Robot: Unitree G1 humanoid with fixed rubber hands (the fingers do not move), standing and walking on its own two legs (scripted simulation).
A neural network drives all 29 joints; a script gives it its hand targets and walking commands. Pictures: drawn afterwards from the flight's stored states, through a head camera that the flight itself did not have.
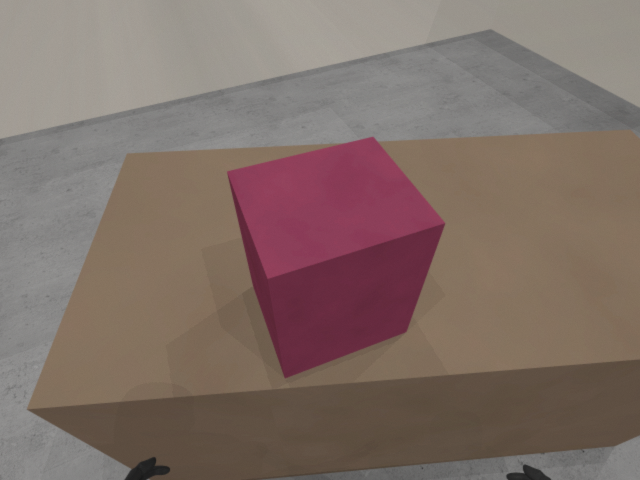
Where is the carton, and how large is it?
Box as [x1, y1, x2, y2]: [227, 137, 444, 377]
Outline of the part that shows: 373,137 227,171 252,283 285,377 406,331 443,228 444,222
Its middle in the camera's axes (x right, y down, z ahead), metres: +0.01 +0.03 +0.56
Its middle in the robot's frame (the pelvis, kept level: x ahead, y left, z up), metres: +0.41 +0.01 +0.03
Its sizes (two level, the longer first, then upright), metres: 0.206 0.178 0.255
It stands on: a pedestal, 0.65 m high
